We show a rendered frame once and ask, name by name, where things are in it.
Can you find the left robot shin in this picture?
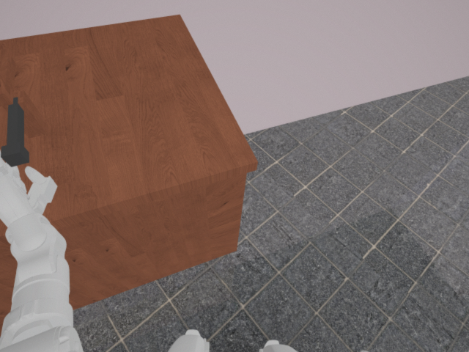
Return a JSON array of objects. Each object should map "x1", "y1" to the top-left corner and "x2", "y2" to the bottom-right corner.
[{"x1": 185, "y1": 329, "x2": 200, "y2": 336}]

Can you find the robot left upper arm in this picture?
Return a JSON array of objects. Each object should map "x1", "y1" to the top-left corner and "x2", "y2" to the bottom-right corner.
[{"x1": 0, "y1": 326, "x2": 84, "y2": 352}]

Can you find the right robot shin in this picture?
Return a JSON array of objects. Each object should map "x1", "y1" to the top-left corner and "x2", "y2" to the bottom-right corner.
[{"x1": 265, "y1": 340, "x2": 279, "y2": 347}]

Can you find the robot left hand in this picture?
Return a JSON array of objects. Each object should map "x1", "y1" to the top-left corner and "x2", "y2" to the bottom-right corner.
[{"x1": 0, "y1": 151, "x2": 57, "y2": 227}]

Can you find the counter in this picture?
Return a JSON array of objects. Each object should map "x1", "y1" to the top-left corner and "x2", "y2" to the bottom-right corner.
[{"x1": 0, "y1": 15, "x2": 258, "y2": 336}]

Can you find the left robot forearm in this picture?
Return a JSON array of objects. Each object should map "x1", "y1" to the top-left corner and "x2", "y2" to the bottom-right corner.
[{"x1": 0, "y1": 213, "x2": 73, "y2": 350}]

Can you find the robot shin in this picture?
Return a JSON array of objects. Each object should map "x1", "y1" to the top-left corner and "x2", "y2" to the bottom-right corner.
[
  {"x1": 265, "y1": 340, "x2": 279, "y2": 347},
  {"x1": 185, "y1": 329, "x2": 200, "y2": 336}
]

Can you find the tap lever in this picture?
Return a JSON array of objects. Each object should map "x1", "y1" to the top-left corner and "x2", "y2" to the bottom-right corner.
[{"x1": 1, "y1": 97, "x2": 29, "y2": 167}]

